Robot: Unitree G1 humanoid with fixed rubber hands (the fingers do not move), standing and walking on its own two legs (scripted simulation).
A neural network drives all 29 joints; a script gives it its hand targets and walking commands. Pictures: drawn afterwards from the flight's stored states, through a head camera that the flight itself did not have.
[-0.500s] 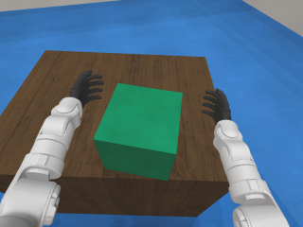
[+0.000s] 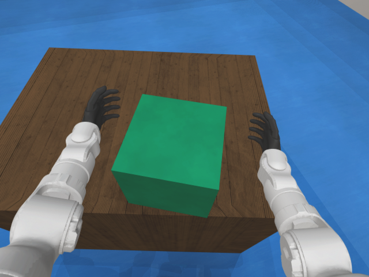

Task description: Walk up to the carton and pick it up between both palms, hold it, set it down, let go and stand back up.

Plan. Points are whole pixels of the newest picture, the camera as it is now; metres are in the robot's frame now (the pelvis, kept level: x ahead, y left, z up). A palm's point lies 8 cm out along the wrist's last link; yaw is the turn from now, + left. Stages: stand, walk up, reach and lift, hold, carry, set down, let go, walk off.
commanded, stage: reach and lift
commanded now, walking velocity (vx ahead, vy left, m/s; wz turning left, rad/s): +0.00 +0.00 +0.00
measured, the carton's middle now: (175, 157) +0.38 +0.03 -0.03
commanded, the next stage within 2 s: none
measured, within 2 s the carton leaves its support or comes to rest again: neither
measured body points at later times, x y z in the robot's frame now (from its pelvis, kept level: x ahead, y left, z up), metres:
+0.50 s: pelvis -0.03 +0.00 -0.03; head +0.07 -0.01 +0.41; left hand +0.41 +0.20 +0.01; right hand +0.39 -0.19 -0.02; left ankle -0.01 +0.11 -0.74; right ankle +0.00 -0.12 -0.74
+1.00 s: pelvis -0.02 +0.01 -0.03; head +0.08 +0.01 +0.41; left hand +0.42 +0.17 +0.00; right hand +0.40 -0.14 -0.02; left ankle -0.01 +0.11 -0.74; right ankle +0.00 -0.12 -0.74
